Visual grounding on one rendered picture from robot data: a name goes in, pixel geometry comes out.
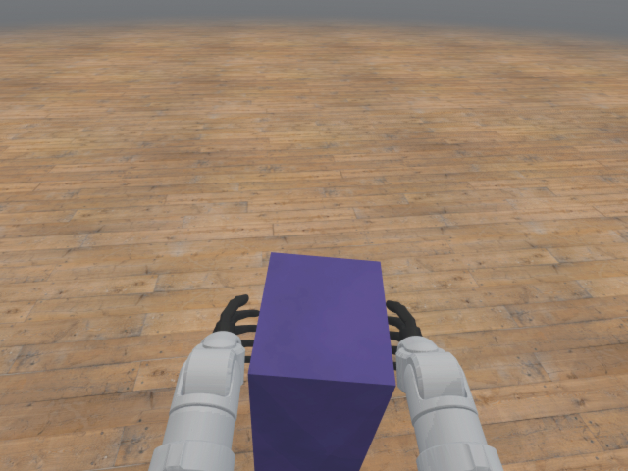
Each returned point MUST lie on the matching right robot hand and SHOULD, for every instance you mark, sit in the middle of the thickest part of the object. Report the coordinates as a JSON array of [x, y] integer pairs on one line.
[[405, 323]]

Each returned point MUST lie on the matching carton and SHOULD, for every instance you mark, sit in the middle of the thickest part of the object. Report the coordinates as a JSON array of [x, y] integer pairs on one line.
[[321, 369]]

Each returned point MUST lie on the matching robot left forearm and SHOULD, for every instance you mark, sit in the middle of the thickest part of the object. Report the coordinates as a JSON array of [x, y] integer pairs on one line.
[[200, 429]]

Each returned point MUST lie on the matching left robot hand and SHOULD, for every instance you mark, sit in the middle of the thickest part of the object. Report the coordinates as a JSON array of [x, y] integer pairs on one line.
[[230, 316]]

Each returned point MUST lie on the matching robot right forearm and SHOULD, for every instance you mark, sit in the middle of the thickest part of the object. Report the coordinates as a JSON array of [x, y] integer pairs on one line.
[[442, 410]]

